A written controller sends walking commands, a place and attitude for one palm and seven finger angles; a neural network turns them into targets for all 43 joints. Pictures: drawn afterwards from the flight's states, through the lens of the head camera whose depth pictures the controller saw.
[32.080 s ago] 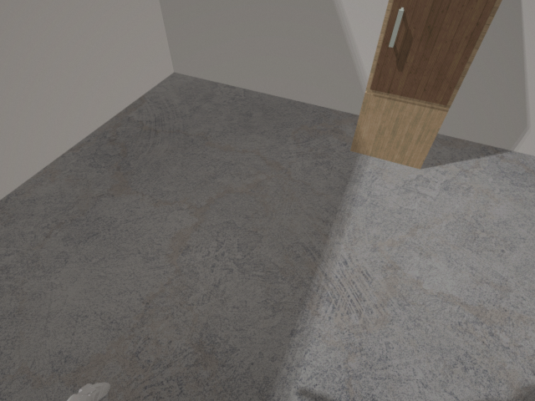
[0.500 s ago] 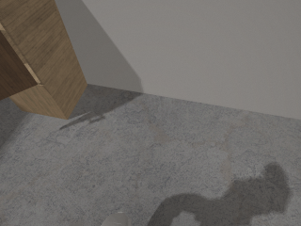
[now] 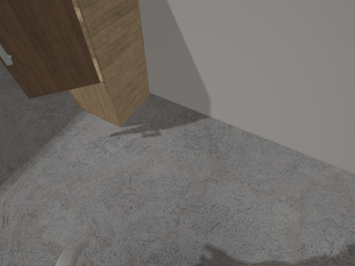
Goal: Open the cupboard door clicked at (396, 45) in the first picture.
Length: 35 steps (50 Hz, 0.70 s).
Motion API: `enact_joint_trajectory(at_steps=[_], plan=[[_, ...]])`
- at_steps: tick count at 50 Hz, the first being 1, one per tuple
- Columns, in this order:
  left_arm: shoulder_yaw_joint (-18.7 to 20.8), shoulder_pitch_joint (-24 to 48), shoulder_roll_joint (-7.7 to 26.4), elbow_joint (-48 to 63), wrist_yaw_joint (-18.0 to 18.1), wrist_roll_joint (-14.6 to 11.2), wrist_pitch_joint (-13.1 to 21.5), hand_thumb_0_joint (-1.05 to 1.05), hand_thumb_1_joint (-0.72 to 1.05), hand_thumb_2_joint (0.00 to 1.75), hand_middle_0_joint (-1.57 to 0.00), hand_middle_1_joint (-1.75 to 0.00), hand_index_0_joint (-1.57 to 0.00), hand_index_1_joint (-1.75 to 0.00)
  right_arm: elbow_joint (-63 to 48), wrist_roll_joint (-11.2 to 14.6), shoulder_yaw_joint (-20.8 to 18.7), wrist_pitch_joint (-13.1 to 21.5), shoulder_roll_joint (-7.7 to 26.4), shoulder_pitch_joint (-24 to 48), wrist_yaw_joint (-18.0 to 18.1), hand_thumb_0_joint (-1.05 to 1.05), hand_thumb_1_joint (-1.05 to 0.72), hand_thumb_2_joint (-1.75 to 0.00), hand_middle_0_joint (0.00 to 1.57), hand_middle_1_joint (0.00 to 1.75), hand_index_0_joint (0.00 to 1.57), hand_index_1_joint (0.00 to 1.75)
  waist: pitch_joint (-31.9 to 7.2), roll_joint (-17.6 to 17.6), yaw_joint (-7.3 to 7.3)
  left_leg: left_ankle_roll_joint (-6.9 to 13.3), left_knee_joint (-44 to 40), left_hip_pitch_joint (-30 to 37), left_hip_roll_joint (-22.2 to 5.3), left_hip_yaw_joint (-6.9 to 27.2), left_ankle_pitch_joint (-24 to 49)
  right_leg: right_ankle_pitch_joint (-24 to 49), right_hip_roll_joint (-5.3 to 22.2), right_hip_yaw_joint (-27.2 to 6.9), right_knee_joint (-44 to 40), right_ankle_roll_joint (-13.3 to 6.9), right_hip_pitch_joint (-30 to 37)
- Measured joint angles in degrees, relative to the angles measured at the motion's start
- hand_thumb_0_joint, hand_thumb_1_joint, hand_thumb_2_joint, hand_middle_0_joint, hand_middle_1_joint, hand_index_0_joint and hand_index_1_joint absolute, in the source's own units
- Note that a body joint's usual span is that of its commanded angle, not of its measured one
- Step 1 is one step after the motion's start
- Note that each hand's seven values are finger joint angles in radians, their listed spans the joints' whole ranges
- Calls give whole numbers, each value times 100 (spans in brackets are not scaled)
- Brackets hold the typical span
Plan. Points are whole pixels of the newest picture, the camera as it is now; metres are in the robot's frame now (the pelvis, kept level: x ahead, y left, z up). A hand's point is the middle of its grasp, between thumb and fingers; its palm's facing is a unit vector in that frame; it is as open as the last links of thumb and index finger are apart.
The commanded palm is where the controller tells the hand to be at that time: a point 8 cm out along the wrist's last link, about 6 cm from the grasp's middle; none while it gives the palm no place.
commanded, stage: turn to face it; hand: left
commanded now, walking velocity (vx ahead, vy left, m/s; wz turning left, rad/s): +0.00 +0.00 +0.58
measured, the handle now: out of the picture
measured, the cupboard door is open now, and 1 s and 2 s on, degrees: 49 49 49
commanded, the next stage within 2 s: take the last steps up to it in 0.44 s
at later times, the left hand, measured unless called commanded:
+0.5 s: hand out of the picture -0.02 +0.21 -0.19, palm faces +0.31 -0.92 -0.23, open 7.4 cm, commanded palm none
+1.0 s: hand out of the picture -0.05 +0.16 -0.16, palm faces +0.48 -0.85 -0.19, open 7.4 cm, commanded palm none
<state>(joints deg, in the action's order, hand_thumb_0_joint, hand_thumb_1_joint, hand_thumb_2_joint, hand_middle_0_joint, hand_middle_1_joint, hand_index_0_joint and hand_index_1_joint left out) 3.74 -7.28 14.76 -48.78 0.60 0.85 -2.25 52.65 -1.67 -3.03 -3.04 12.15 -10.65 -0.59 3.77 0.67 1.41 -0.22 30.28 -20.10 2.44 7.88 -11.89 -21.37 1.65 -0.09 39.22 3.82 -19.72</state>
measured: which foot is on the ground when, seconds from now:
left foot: down 0.00-0.02, up 0.04-0.36, down 0.38-0.72, up 0.74-1.00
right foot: up 0.00-0.02, down 0.04-0.38, up 0.40-0.72, down 0.74-1.00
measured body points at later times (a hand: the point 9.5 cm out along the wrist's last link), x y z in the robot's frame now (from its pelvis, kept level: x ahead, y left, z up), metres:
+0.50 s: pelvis +0.00 +0.00 -0.01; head +0.04 +0.04 +0.44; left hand -0.03 +0.26 -0.17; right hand +0.19 -0.21 -0.13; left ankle +0.00 +0.10 -0.73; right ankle +0.00 -0.15 -0.68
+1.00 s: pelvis +0.06 +0.02 +0.01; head +0.10 +0.03 +0.46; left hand -0.07 +0.21 -0.14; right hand +0.23 -0.18 -0.14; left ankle +0.05 +0.18 -0.67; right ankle +0.04 -0.14 -0.73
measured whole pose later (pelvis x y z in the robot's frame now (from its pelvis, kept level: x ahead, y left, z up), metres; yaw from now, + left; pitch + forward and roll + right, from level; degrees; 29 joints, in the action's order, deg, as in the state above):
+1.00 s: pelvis +0.06 +0.02 +0.01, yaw +25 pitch +1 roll +2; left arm 2.3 -22.7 8.2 -60.0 0.2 1.8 3.1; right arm 57.3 -1.4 -3.8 -2.9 13.6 -10.9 -2.7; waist 3.0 -1.1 -1.3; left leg -2.6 52.9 -32.3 -2.9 -1.8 -14.0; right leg -18.0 7.5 8.0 19.0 3.6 -1.5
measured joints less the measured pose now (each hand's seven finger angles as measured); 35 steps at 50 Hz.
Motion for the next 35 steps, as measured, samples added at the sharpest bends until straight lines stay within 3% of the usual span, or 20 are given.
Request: enact_joint_trajectory(at_steps=[2, 5, 7, 9, 16, 18, 19, 22, 26, 30, 35], plan=[[-25, -48, -30, 66, 14, 19, 107, 1, 91, 90, -20, -30, -19, -30, 15, 49, -56, -41, 30, -59, -6, 1, -90, -89, 20, 30, 21, 30, -52, -10, -18, -67, 384, -219, 88, 59, -288, 300, -1, 22, -778, -166, 346], [-125, -115, -248, 26, 51, 57, 144, 1, 91, 90, -20, -30, -20, -30, 102, 39, -164, -118, 203, -25, -31, 1, -90, -89, 20, 30, 21, 30, 39, 176, 26, -135, 2095, -736, 84, -172, -1341, 300, 51, 284, -690, -340, 447], [-164, -223, -352, -12, 63, 46, 142, 1, 91, 90, -20, -30, -20, -30, 147, 29, -203, -151, 268, -6, -58, 1, -90, -89, 20, 30, 21, 30, 69, 164, 45, -219, 2994, -948, 7, -437, -1354, 333, 146, 419, -834, -346, 612], [-181, -320, -402, -67, 72, 47, 137, 1, 90, 90, -20, -30, -20, -30, 165, 40, -202, -167, 272, 10, -78, 1, -90, -89, 20, 30, 20, 30, 96, 56, 60, -296, 3197, -942, -109, -665, -1334, 369, 258, 541, -975, -341, 765], [-169, -608, -368, -259, 30, 88, 176, 1, 90, 90, -20, -30, -20, -30, 152, 81, -89, -112, 186, 252, -87, 1, -91, -90, 19, 30, 20, 30, 205, -332, -121, -283, 1326, -146, -262, -1078, -1266, 172, 579, 935, -809, -230, 899], [-141, -722, -306, -336, 14, 62, 154, 1, 90, 90, -20, -30, -20, -30, 96, 76, -53, -44, 179, 326, -84, 1, -91, -90, 19, 30, 20, 30, 182, -368, -159, -210, 546, 206, -243, -1142, -710, -17, 637, 1034, -497, -153, 804], [-122, -776, -269, -370, 5, 36, 119, 1, 90, 90, -20, -30, -20, -30, 59, 61, -43, 14, 183, 354, -79, 1, -91, -90, 20, 30, 20, 30, 149, -357, -157, -14, 309, 268, -254, -1128, -174, -136, 659, 1074, -217, -113, 680], [-51, -721, -78, -539, 44, 3, -92, 1, 90, 90, -20, -30, -20, -30, 8, 13, 25, 117, 36, 466, -13, 1, -91, -90, 20, 30, 20, 30, 181, -525, -234, 253, 587, 152, -169, -1105, -447, -1014, 549, 579, 1123, -64, 109], [12, -586, 6, -652, 29, 26, -172, 1, 91, 90, -20, -30, -20, -30, -23, -15, 118, 157, -85, 435, 92, 1, -90, -89, 20, 30, 20, 30, 111, -415, -246, 206, 234, 253, -205, -920, -361, -813, 329, 309, 1900, -81, -374], [5, -483, -37, -592, -12, 22, -98, 1, 91, 90, -20, -30, -19, -30, 53, -16, 172, 160, -134, 367, 113, 0, -90, -89, 20, 30, 21, 30, 59, -230, -259, 197, -122, 365, -229, -770, -126, -561, 245, 218, 1493, -92, -374], [-29, -495, -194, -526, -99, 45, 44, 1, 91, 90, -20, -30, -19, -30, 171, -16, 145, 114, -123, 120, 59, 1, -90, -89, 20, 30, 21, 30, -109, 27, -199, 135, -37, 317, -211, -591, -184, -369, 94, 348, 167, -174, 238]])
